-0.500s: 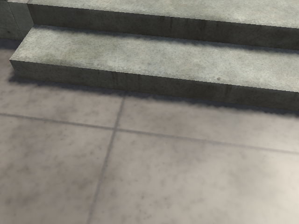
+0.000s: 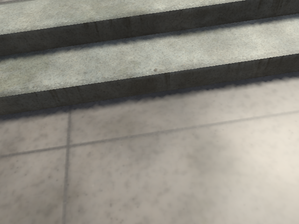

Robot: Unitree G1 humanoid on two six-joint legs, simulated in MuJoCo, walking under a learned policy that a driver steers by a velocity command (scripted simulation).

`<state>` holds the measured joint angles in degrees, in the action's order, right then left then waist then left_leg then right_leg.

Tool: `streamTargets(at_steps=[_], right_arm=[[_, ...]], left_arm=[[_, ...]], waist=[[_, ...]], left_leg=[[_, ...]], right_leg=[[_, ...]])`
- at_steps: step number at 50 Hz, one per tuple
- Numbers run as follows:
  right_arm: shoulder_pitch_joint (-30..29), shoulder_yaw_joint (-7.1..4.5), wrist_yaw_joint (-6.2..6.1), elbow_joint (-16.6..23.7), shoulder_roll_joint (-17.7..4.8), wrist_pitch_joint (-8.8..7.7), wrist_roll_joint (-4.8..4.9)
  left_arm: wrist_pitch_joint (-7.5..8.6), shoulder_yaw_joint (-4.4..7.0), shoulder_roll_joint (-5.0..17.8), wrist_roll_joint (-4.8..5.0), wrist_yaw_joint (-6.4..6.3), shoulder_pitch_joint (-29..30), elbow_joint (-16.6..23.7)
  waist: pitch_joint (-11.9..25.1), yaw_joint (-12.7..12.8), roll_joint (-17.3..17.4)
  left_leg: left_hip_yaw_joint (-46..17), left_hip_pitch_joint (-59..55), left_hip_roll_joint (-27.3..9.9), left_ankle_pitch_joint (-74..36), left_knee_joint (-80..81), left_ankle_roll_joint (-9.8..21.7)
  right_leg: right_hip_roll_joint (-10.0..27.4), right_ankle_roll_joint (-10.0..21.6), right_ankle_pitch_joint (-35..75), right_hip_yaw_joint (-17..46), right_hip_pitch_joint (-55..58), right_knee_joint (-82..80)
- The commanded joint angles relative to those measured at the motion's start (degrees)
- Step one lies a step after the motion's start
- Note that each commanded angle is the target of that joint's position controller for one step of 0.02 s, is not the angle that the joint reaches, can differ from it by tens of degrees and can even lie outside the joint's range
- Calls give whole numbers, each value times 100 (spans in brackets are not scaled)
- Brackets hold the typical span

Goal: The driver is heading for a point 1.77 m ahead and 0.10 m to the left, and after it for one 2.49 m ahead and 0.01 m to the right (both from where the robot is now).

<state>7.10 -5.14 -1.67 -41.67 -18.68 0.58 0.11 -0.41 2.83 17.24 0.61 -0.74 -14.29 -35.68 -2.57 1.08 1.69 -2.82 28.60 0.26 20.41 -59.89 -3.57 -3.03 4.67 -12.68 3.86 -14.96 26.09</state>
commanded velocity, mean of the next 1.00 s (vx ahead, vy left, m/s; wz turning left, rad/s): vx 0.42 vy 0.00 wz -0.08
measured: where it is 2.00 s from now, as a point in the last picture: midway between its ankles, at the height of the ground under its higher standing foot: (161, 128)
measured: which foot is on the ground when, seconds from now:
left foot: up 0.00-0.28, down 0.30-0.74, up 0.76-1.00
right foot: down 0.00-0.30, up 0.32-0.72, down 0.74-1.00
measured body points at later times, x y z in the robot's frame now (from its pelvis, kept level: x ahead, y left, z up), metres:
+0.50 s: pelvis +0.15 +0.03 +0.00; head +0.16 +0.04 +0.45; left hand +0.35 +0.26 -0.10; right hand +0.13 -0.26 -0.11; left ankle +0.13 +0.15 -0.74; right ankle +0.14 -0.12 -0.67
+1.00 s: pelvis +0.38 -0.08 +0.00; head +0.41 -0.09 +0.45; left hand +0.46 +0.20 -0.11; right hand +0.52 -0.37 -0.10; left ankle +0.48 +0.07 -0.67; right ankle +0.35 -0.18 -0.74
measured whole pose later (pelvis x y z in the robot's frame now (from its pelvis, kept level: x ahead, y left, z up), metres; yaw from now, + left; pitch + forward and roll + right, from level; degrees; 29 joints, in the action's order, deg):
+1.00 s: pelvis +0.38 -0.08 +0.00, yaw -1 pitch +0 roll -2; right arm 11.8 -3.9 0.2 -41.7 -19.0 -1.5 1.5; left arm 5.6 4.1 16.0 -0.4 0.6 -18.2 -43.3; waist -2.3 2.6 2.8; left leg -3.2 37.1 -5.3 10.4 -58.1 -0.7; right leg -1.5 1.8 -11.7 -8.0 -4.3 15.8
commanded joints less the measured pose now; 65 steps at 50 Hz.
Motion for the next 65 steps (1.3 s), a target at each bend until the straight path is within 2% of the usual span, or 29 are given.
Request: streamTargets(at_steps=[1, 10, 14, 15, 16, 17, 18, 19, 22, 28, 31, 34, 36, 37, 38, 39, 40, 41, 42, 45, 48, 52, 57, 59, 61, 62, 63, 64, 65], right_arm=[[-423, -104, 73, 458, -470, -237, 29], [-667, -38, 274, 452, -440, -665, 131], [71, -91, 261, 209, -497, -787, 139], [548, -126, 224, 107, -605, -805, 82], [1142, -145, 180, 30, -864, -799, -50], [1464, -281, 258, -170, -1347, -762, -140], [1172, -193, 277, -109, -975, -754, -8], [1070, -102, 256, -72, -664, -740, 48], [981, 22, 195, -80, -466, -687, -13], [1336, 49, 149, -296, -634, -591, 110], [1635, 19, 143, -400, -816, -522, 151], [1609, -7, 125, -420, -893, -465, 187], [1585, 41, 134, -372, -765, -457, 116], [1566, 194, 143, -147, -329, -469, -54], [2431, 361, 127, -50, 273, -535, 117], [2178, 193, 113, -171, -391, -534, 280], [1613, 101, 119, -56, -638, -512, 331], [1364, 109, 105, -31, -561, -490, 265], [1236, 94, 112, -8, -487, -457, 183], [1238, 122, 154, 25, -142, -280, 191], [868, 137, 176, 248, -71, -206, 121], [189, 207, 347, 479, -20, -285, 111], [-642, 205, 502, 913, -123, -295, 127], [-610, 134, 528, 1036, -277, -272, 109], [317, -77, 497, 894, -635, -220, 126], [1315, -274, 413, 644, -965, -173, 144], [1793, -405, 289, 520, -1506, -114, 173], [1596, -381, 330, 754, -1734, -239, 147], [1563, -235, 372, 770, -1181, -342, 112]], left_arm=[[111, 283, 984, 5, -115, -101, 368], [127, 353, 1157, 80, -54, -319, 267], [96, 229, 797, 60, -27, -181, 256], [125, 128, 488, 28, -23, -203, 239], [155, -22, 19, -15, -9, -274, 271], [225, 53, 322, 158, -55, -216, 566], [254, 159, 772, 178, -65, -227, 423], [273, 195, 867, 130, -37, -128, 321], [387, 148, 612, 24, 78, 178, 325], [567, -84, 80, -44, 182, 1183, 682], [637, -39, 211, 35, 274, 1436, 735], [661, 101, 520, 83, 274, 1147, 683], [632, 310, 878, 40, 163, 5, 397], [586, 414, 1288, -85, 80, -1009, 304], [520, 456, 1625, -171, 137, -1213, 169], [514, 326, 994, -138, 154, -1057, 159], [518, 237, 715, -73, 139, -700, 129], [529, 191, 581, -81, 149, -373, 101], [542, 160, 433, -112, 163, -144, 52], [683, 188, 338, -128, 156, 129, -100], [752, 263, 495, -89, 130, 163, -274], [709, 331, 740, -81, 71, 111, -432], [555, 423, 1019, 60, 46, -283, -687], [460, 468, 1197, 95, 20, -316, -721], [346, 487, 1312, 133, -20, -273, -700], [339, 422, 1191, 117, -49, -275, -652], [392, 222, 570, -105, -35, -583, -459], [592, 48, 281, -104, 38, -675, -198], [744, 184, 895, 112, 118, 59, -101]], waist=[[331, 97, -946], [161, 215, -992], [304, -239, -871], [514, -434, -679], [828, -553, 280], [526, -458, 1237], [-27, -394, 823], [-262, -404, 670], [-226, -336, 476], [-258, -585, 405], [-198, -608, 464], [-39, -235, 573], [739, 437, 419], [1749, 829, -283], [2651, 390, -2175], [2069, 510, -1557], [1173, 479, -1156], [763, 329, -795], [473, 186, -781], [192, -90, -776], [-81, -142, -562], [-256, 60, -405], [-426, 269, -310], [-187, 121, -458], [484, -465, -588], [1003, -972, -455], [1451, -820, 724], [2369, -478, 1293], [2047, -863, 469]], left_leg=[[-211, 741, -61, -471, 926, -37], [-234, -387, 174, -566, 2827, 68], [-51, -2010, 80, -1190, 3750, 331], [-412, -2841, -358, -1003, 3824, 506], [-1831, -3711, -1370, 200, 4298, 939], [-3809, -3664, -2171, 1886, 4844, 1666], [-3733, -3342, -2212, 2303, 4920, 1769], [-3143, -3219, -1895, 1872, 4903, 1616], [-1980, -2884, -1398, 351, 5039, 1422], [-891, -2208, -962, -1718, 5179, 1472], [-951, -2086, -1108, -1994, 5032, 1405], [-1136, -2332, -1313, -2497, 4631, 1183], [-761, -1911, -853, -3416, 3113, 882], [-543, -879, -446, -1905, 1319, 666], [-288, 682, 225, 1268, -483, 392], [-626, 1213, -61, 1119, -1193, 375], [-475, 1500, -296, 593, -1293, 411], [-362, 1319, -499, 168, -1153, 395], [-356, 1162, -620, -104, -914, 377], [-301, 748, -769, -467, -648, 336], [-351, 1078, -806, -968, -30, 268], [-39, 834, -711, -2134, 1393, 330], [348, 901, -554, -1952, 2286, 626], [655, 509, -245, -1398, 2408, 836], [948, -824, 249, -1014, 2532, 1133], [779, -2381, 395, -1249, 2798, 1356], [-1274, -4278, -812, -1132, 2853, 1890], [-4570, -5320, -1944, 256, 3926, 2941], [-4246, -5115, -1852, 536, 4383, 2583]], right_leg=[[1318, 845, -1445, 2080, 995, -1487], [1145, 861, -1555, 2549, 398, -1257], [795, 519, -1611, 2459, -254, -656], [566, 285, -1729, 2145, -755, -2], [-70, -102, -2022, 1233, -1554, 1704], [-268, -217, -2327, 755, -2783, 2845], [144, -284, -1952, 764, -3261, 3486], [243, -314, -1436, 712, -3381, 3689], [575, -389, -490, 407, -3198, 3521], [602, -694, 681, -312, -2238, 1520], [377, -699, 1058, -348, -1433, 788], [333, -459, 940, -197, -671, 331], [394, -147, 892, -243, 1208, 120], [1557, 199, 669, 870, 2883, 343], [2865, 988, -686, 3411, 4029, -434], [2661, 917, -1534, 3675, 3453, -919], [2469, 725, -1287, 2656, 2751, -946], [2192, 635, -550, 1972, 2093, -1051], [1972, 598, 7, 1449, 1594, -1212], [1808, 629, 920, 534, 909, -1659], [1866, 689, 1418, -8, 845, -1891], [1706, 562, 1618, -813, 902, -1995], [1912, 370, 2188, -1247, 1755, -1718], [1932, 253, 3823, -1424, 2075, -1101], [1797, 96, 5307, -1630, 2011, 458], [1574, -111, 4802, -1732, 1207, 1807], [1032, -423, 871, -1698, -851, 3799], [-31, -614, -2321, -442, -2505, 5312], [313, -524, -1872, 269, -3101, 5429]])
Next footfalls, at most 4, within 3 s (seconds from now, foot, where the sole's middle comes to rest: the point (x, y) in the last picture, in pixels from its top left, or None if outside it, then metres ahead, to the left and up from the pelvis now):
0.30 left None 0.17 0.14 -0.78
0.74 right None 0.39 -0.19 -0.78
1.24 left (159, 174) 0.69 0.05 -0.78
1.72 right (182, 121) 1.00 -0.07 -0.78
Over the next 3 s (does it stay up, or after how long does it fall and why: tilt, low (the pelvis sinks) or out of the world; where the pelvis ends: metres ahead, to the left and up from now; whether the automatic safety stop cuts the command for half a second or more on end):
stays up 1.42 0.03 0.14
